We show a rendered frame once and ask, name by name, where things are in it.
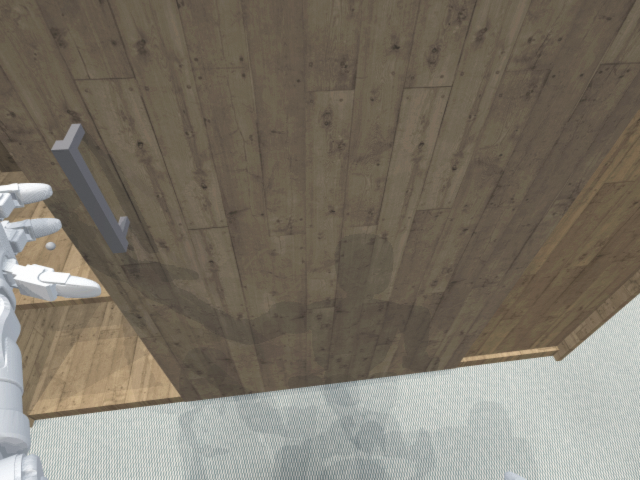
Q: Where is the left robot hand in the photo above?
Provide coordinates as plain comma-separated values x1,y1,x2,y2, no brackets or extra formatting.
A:
0,183,101,301

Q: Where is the handle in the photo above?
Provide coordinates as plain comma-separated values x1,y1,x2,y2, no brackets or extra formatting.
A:
51,124,130,253

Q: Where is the robot left upper arm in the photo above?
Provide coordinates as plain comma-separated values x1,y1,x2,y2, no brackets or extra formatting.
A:
0,453,48,480

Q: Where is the wardrobe door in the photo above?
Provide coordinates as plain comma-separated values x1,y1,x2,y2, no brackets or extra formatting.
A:
464,109,640,357
0,0,640,402

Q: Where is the left robot forearm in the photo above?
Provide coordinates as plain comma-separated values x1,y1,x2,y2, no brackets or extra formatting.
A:
0,278,31,460

